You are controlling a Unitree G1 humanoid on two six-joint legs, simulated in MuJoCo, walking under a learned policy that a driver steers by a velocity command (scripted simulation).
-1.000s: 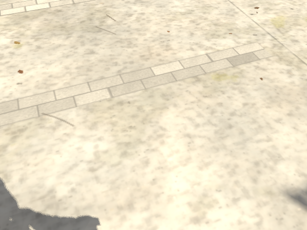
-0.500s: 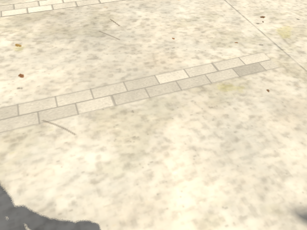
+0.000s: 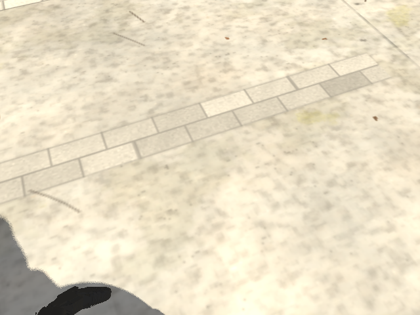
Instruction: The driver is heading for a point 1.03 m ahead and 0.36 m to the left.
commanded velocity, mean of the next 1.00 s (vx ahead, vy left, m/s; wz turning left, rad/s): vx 0.09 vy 0.00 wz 0.45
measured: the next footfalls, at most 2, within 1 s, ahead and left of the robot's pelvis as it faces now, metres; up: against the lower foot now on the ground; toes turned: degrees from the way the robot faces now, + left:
left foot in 0.46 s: +0.22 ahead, +0.13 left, +0.00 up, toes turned +16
right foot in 0.92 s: +0.29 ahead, -0.09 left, +0.00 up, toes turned +31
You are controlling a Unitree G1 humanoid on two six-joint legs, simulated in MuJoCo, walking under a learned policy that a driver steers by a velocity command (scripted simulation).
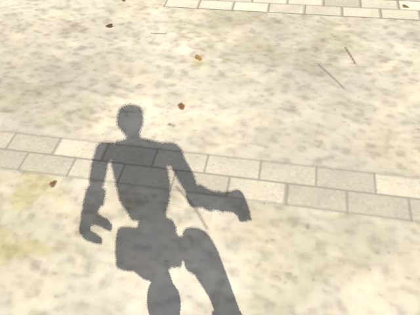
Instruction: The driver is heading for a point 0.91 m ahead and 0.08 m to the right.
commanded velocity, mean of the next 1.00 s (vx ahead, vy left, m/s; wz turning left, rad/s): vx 0.10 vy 0.00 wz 0.06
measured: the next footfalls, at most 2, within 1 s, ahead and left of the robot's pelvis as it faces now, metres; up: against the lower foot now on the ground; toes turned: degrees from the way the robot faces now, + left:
left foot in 0.24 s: +0.01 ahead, +0.14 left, +0.00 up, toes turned -2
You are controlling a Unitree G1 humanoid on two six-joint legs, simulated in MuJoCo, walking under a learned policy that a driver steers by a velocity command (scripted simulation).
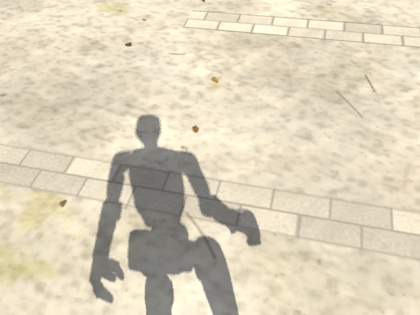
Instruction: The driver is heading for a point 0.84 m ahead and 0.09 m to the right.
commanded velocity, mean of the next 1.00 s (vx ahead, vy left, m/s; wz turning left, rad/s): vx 0.07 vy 0.00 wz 0.00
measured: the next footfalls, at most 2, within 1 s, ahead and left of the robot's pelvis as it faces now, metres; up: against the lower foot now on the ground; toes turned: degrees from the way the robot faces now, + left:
left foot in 0.24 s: +0.26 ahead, +0.13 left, +0.00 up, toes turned +1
right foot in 0.54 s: +0.21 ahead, -0.11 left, +0.00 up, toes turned -1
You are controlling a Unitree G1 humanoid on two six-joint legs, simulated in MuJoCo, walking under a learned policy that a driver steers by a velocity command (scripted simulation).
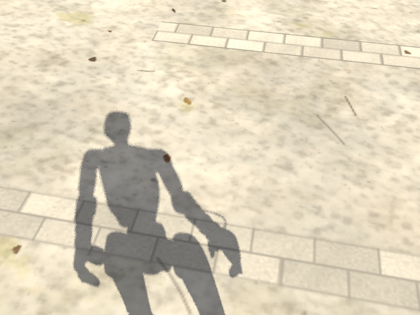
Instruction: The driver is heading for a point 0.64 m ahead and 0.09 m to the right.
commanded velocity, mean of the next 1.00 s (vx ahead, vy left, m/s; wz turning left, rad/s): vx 0.32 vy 0.00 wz -0.13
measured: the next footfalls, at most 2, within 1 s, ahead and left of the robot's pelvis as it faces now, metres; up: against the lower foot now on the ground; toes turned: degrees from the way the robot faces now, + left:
right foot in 0.90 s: +0.46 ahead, -0.09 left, +0.00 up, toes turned -10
